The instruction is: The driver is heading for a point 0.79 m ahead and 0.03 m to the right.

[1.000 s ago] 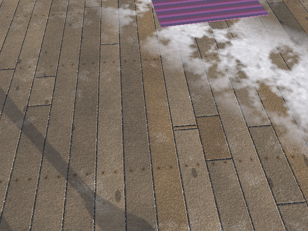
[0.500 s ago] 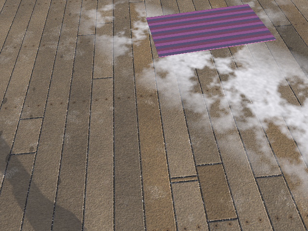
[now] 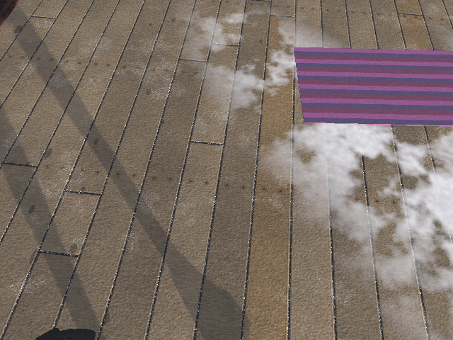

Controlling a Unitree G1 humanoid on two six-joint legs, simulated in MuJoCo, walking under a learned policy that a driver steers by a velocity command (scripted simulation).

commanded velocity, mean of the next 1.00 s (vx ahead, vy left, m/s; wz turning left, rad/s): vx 0.39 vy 0.00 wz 0.09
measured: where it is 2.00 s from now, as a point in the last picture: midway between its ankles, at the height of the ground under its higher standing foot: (243, 240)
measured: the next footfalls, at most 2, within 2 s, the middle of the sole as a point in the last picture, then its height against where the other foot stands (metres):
right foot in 0.16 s outside the picture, level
left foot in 0.66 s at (175, 320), level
